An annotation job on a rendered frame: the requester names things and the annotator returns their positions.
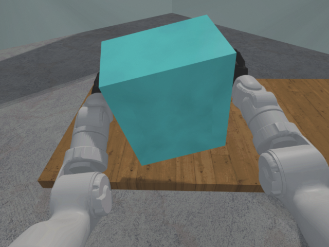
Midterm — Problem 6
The left robot hand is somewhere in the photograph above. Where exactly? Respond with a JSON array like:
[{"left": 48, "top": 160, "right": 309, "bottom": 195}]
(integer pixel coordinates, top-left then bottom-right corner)
[{"left": 92, "top": 72, "right": 101, "bottom": 94}]

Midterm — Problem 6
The left robot upper arm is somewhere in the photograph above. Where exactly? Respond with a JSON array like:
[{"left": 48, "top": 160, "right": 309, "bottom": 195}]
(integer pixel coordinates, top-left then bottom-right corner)
[{"left": 8, "top": 171, "right": 113, "bottom": 247}]

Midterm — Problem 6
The table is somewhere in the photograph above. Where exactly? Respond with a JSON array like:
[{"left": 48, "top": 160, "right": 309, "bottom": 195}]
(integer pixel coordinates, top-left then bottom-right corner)
[{"left": 38, "top": 79, "right": 329, "bottom": 192}]

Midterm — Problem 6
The right robot upper arm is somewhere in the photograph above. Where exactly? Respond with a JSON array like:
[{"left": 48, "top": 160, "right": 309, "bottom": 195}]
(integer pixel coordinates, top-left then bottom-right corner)
[{"left": 259, "top": 145, "right": 329, "bottom": 247}]

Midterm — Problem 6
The robot left forearm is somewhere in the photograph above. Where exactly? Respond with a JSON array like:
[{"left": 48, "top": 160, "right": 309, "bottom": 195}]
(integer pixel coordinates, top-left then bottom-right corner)
[{"left": 50, "top": 93, "right": 114, "bottom": 214}]

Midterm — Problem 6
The carton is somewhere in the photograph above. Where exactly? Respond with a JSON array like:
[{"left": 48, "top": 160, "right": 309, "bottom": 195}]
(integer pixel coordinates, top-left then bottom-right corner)
[{"left": 99, "top": 15, "right": 236, "bottom": 166}]

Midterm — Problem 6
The robot right forearm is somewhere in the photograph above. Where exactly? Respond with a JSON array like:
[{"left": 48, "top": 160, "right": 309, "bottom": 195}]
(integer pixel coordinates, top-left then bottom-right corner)
[{"left": 231, "top": 75, "right": 329, "bottom": 172}]

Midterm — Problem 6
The right robot hand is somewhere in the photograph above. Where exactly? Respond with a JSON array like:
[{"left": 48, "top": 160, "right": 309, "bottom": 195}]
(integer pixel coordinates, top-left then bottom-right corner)
[{"left": 233, "top": 48, "right": 248, "bottom": 84}]

